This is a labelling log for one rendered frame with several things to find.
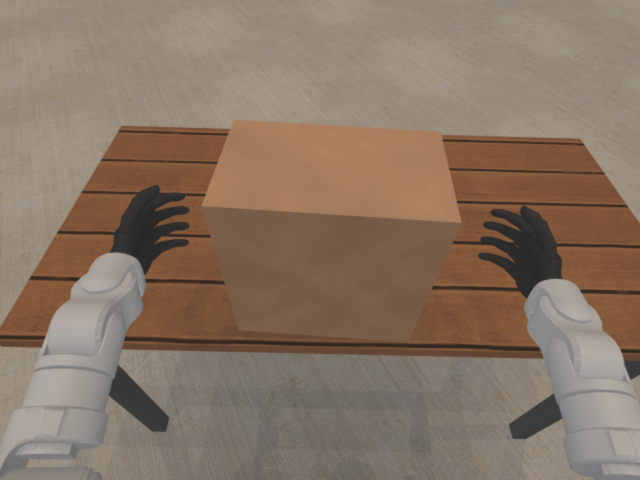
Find table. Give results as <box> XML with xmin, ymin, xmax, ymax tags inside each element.
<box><xmin>0</xmin><ymin>126</ymin><xmax>640</xmax><ymax>439</ymax></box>

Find left robot forearm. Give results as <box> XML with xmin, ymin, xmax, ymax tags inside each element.
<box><xmin>0</xmin><ymin>253</ymin><xmax>146</xmax><ymax>476</ymax></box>

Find right robot forearm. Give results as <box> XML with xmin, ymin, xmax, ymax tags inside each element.
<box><xmin>524</xmin><ymin>279</ymin><xmax>640</xmax><ymax>480</ymax></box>

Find robot right hand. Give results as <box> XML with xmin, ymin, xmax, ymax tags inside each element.
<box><xmin>478</xmin><ymin>206</ymin><xmax>563</xmax><ymax>298</ymax></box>

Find carton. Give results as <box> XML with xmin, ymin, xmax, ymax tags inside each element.
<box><xmin>201</xmin><ymin>120</ymin><xmax>462</xmax><ymax>342</ymax></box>

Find robot left hand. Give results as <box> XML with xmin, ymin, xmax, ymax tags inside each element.
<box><xmin>110</xmin><ymin>185</ymin><xmax>189</xmax><ymax>275</ymax></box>

